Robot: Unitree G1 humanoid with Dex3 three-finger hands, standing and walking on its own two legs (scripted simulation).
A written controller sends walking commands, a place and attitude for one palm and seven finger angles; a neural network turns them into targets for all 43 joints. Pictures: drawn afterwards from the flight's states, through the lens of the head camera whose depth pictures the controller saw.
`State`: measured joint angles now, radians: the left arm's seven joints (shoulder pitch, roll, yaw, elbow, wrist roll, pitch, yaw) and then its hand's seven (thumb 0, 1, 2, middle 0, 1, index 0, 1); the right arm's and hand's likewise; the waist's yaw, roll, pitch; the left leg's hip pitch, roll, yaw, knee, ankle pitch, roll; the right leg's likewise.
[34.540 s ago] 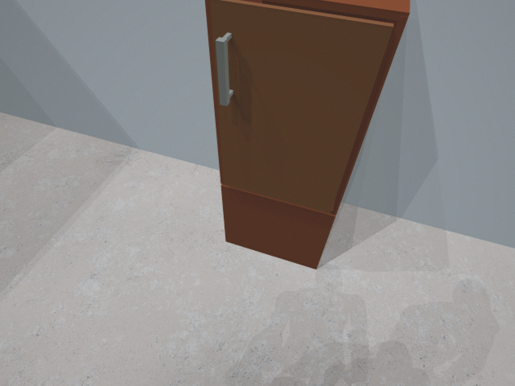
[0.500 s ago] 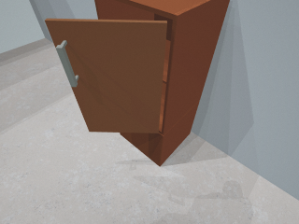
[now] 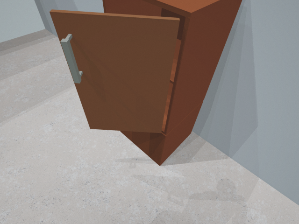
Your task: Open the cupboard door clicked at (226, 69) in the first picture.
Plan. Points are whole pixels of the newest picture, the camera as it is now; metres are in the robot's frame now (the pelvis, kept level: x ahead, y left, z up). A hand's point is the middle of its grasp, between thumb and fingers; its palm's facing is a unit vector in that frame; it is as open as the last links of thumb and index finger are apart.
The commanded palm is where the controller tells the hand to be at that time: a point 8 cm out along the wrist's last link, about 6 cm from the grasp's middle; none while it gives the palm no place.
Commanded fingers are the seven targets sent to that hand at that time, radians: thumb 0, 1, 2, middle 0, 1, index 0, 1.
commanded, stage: shuffle to correct the standing spot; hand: left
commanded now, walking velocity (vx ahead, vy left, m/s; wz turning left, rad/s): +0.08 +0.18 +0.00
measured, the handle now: (73, 59) +0.58 +0.32 +0.11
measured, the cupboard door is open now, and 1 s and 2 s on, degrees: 41 41 41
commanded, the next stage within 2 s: come to a stop and stand still in 0.66 s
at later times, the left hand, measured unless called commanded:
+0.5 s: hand out of the picture +0.10 +0.21 -0.15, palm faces +0.08 -0.96 -0.27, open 7.3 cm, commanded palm none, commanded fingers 0.00 0.90 0.90 -0.20 -0.30 -0.20 -0.30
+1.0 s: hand out of the picture +0.05 +0.34 -0.18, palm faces +0.07 -0.98 -0.19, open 7.4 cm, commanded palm none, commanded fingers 0.00 0.90 0.90 -0.20 -0.30 -0.20 -0.30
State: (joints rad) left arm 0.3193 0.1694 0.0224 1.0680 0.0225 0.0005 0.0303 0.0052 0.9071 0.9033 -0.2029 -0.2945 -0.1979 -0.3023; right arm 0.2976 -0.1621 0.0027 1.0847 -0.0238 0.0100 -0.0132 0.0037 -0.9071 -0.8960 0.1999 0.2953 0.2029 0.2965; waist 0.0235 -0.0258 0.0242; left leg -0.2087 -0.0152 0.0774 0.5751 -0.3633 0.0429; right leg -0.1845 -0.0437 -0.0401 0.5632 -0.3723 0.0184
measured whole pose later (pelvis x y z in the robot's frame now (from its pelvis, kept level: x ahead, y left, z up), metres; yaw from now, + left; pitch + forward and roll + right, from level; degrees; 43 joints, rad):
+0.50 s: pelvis +0.04 +0.02 +0.01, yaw +0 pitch +0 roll +3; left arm 0.23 0.15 0.03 0.97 0.02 -0.03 0.05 0.00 0.92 0.90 -0.20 -0.29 -0.20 -0.30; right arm 0.26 -0.18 -0.04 1.02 -0.03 0.06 0.00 0.00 -0.91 -0.90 0.20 0.30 0.20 0.30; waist 0.02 0.00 0.04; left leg -0.46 -0.03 0.04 1.13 -0.43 -0.02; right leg -0.23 -0.09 -0.15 0.55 -0.32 -0.04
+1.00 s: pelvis +0.04 +0.14 +0.01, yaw +0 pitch +1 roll +0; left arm 0.29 0.24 0.06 1.03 0.03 0.04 0.02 0.01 0.91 0.90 -0.20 -0.29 -0.19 -0.30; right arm 0.21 -0.12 -0.01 0.97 -0.02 -0.01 -0.03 -0.01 -0.93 -0.90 0.20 0.30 0.21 0.30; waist 0.03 -0.09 0.01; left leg -0.29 -0.02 0.12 0.44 -0.17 0.07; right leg -0.44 -0.03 0.02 1.08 -0.34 0.03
